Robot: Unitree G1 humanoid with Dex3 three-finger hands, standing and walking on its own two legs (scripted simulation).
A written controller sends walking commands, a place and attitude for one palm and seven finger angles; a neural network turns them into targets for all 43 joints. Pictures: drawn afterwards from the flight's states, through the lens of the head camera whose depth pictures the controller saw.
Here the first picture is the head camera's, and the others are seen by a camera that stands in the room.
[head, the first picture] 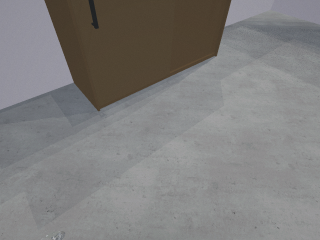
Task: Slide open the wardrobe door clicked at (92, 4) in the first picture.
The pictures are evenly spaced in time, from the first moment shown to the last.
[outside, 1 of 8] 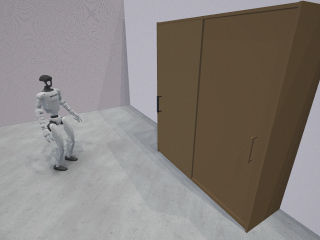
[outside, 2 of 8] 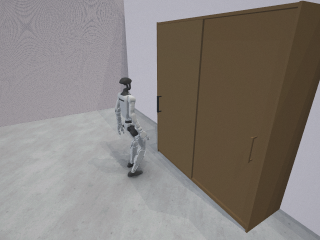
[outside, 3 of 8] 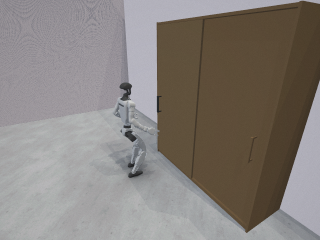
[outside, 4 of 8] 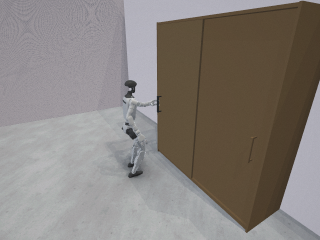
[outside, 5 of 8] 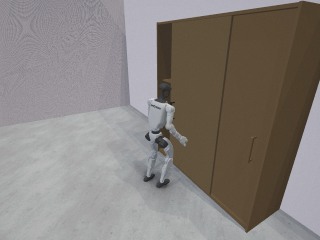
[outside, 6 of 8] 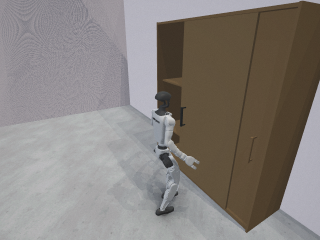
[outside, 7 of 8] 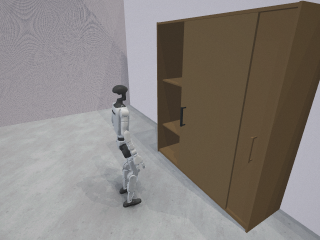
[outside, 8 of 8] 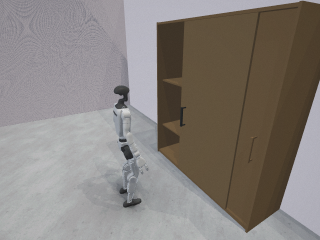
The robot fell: no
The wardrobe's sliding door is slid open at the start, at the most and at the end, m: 0.00 0.57 0.56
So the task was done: yes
